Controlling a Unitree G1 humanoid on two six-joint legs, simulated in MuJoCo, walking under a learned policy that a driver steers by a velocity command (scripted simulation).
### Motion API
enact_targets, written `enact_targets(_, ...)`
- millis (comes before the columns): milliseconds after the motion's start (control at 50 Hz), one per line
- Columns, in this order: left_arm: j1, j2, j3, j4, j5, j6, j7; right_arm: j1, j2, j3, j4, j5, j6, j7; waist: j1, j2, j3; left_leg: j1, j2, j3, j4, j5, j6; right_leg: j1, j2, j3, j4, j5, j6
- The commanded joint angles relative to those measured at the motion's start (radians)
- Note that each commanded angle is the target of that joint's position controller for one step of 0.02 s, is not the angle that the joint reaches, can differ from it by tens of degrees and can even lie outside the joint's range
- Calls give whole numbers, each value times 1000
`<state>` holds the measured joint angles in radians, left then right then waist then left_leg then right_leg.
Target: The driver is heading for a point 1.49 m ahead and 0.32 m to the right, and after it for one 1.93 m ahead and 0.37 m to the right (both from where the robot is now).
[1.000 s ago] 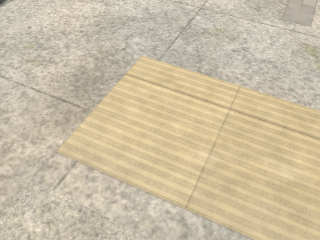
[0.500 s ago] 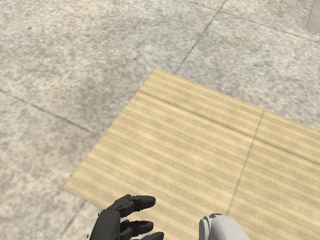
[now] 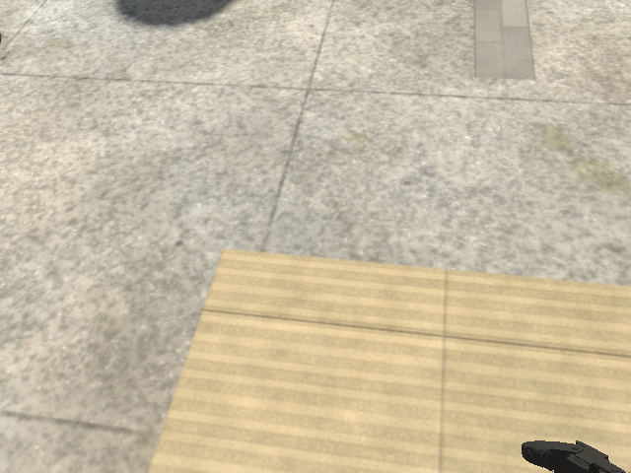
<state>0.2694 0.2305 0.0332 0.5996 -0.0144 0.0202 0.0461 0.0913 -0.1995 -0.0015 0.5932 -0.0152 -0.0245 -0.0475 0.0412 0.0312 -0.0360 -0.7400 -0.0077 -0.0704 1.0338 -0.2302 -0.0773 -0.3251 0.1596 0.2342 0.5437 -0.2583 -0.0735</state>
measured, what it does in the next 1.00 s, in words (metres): steps on the spot, turning right: left foot, then right foot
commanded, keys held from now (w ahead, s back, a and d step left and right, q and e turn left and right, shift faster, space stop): e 0.68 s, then no key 0.04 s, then q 0.28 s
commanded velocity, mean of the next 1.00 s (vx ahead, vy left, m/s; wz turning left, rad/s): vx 0.01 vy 0.00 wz -0.43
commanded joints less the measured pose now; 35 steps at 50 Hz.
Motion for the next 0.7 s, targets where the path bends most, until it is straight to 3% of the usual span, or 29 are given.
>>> enact_targets(20,-19,130,45,-98,7,20,-2,-81,-68,-30,-95,13,-41,15,0,-184,-91,53,-19,-2,-149,-60,8,181,-244,284,-95,328,-123)
enact_targets(40,-36,129,47,-112,-1,18,-11,-70,-92,-41,-88,24,-44,17,-5,-194,-82,107,-16,-10,-227,-80,13,182,-252,292,-76,410,-125)
enact_targets(60,-53,127,46,-113,-10,19,-16,-60,-91,-42,-89,30,-45,21,-15,-209,-84,187,-22,-12,-339,-88,21,189,-248,303,-49,485,-112)
enact_targets(80,-44,135,50,-108,-10,16,-21,-56,-107,-53,-87,33,-53,16,-24,-220,-78,269,-31,-11,-467,-28,26,182,-233,304,-30,480,-99)
enact_targets(100,-74,138,51,-110,-25,11,-26,-6,-120,-64,-68,37,-60,16,-52,-239,-78,370,-27,3,-624,101,39,178,-209,285,1,460,-82)
enact_targets(120,-69,93,40,-125,-25,-16,-43,41,-172,-90,-56,17,-61,12,-54,-200,-104,533,60,-56,-638,241,71,105,-156,244,103,315,-49)
enact_targets(140,-3,15,18,-122,-9,-32,-47,48,-231,-102,-72,-28,-52,3,-15,66,-152,741,287,-251,-563,657,169,-90,-49,93,320,-173,22)
enact_targets(160,37,76,33,-116,-11,-34,-30,74,-213,-101,-81,-50,-45,-3,-3,316,-139,737,457,-520,-645,748,330,-261,30,2,464,-501,85)
enact_targets(180,38,169,60,-91,-5,-22,-27,82,-172,-94,-76,-28,-42,5,-24,268,-125,678,475,-522,-643,665,372,-278,-55,-45,663,-461,152)
enact_targets(200,-3,206,74,-77,-18,-3,-23,64,-136,-82,-86,-27,-40,4,-38,172,-79,633,404,-374,-620,569,340,-303,-91,-75,755,-373,169)
enact_targets(220,-30,188,71,-60,-20,16,-18,52,-130,-78,-87,-23,-31,1,-37,90,-60,589,329,-263,-632,432,297,-304,-113,-92,798,-301,170)
enact_targets(260,-79,121,50,-65,-21,29,-18,30,-141,-74,-79,-5,-18,-13,-44,92,-15,504,256,-120,-675,365,279,-301,-131,-142,841,-206,169)
enact_targets(280,-99,112,47,-61,-31,30,-21,36,-142,-73,-75,-8,-14,-20,-57,101,-10,500,221,-61,-698,342,280,-299,-133,-168,832,-158,169)
enact_targets(300,-119,77,40,-74,-34,31,-19,44,-140,-70,-58,0,-5,-26,-51,115,-16,535,209,-39,-706,314,295,-297,-137,-193,764,-148,174)
enact_targets(320,-115,78,38,-66,-37,32,-26,48,-126,-72,-58,8,-3,-21,-67,108,-44,619,205,-32,-702,276,301,-318,-147,-198,727,-136,182)
enact_targets(340,-132,84,42,-68,-38,33,-28,56,-124,-72,-58,3,-4,-13,-77,109,-53,661,225,-48,-702,261,312,-331,-161,-193,683,-145,186)
enact_targets(380,-186,72,35,-106,-22,33,-38,70,-158,-82,-43,2,2,-11,-86,90,-52,703,293,-83,-711,272,340,-360,-197,-185,630,-155,178)
enact_targets(400,-173,60,29,-109,-28,32,-41,72,-172,-86,-32,-3,3,-11,-83,95,-56,710,300,-61,-706,275,344,-340,-212,-191,593,-152,176)
enact_targets(440,-183,56,22,-116,-23,28,-50,63,-197,-93,-22,-6,5,-9,-90,99,-49,679,313,-36,-721,217,350,-296,-234,-206,524,-141,163)
enact_targets(500,-178,62,26,-114,-14,28,-65,36,-204,-91,-17,12,4,2,-87,97,-13,594,331,9,-752,146,353,-184,-252,-230,394,-151,132)
enact_targets(520,-192,63,24,-125,-20,26,-67,38,-239,-102,2,17,6,-3,-88,114,-1,578,316,44,-740,175,335,-158,-251,-252,349,-130,117)
enact_targets(560,-176,74,29,-125,-22,26,-81,51,-257,-108,18,18,4,0,-83,107,-9,585,327,65,-710,214,320,-105,-242,-274,261,-132,94)
enact_targets(600,-148,83,40,-115,-24,26,-83,51,-264,-116,29,28,11,-6,-54,83,-12,557,321,115,-633,172,245,-11,-233,-288,88,-37,53)
enact_targets(620,-127,98,56,-109,-22,26,-75,92,-228,-108,49,28,18,-9,-51,50,-12,524,280,163,-557,116,196,62,-186,-297,12,-3,38)
enact_targets(640,-83,145,74,-105,-16,18,-69,149,-179,-99,74,14,20,-5,-43,-85,-19,450,217,235,-416,12,131,168,-204,-212,-74,158,2)
enact_targets(660,-84,275,103,-142,-8,11,-49,141,-129,-83,26,-32,16,-7,-63,-417,-21,143,60,324,-135,-328,10,300,-464,193,-117,498,-134)
enact_targets(680,-45,229,89,-156,13,-10,-51,17,-175,-92,-9,-20,9,-17,37,-351,-86,85,8,125,99,-457,2,243,-554,332,-161,521,-274)
enact_targets(700,-59,195,70,-135,19,-32,-48,-30,-176,-97,-18,5,7,-15,22,-245,-84,79,23,50,209,-414,4,212,-530,225,-154,562,-268)
Velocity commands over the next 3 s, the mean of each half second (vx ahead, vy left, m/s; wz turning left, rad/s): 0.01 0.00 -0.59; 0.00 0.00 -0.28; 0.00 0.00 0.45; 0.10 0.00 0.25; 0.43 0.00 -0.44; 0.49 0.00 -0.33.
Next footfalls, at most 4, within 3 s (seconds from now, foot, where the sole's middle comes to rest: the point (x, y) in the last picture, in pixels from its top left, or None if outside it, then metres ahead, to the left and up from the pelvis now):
0.14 left None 0.15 0.14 -0.77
0.64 right None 0.06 -0.10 -0.77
1.12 left None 0.08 0.14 -0.77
1.48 right None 0.08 -0.10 -0.77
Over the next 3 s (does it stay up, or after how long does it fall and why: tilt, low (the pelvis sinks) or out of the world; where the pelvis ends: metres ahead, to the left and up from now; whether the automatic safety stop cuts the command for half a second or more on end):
stays up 0.59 -0.09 -0.01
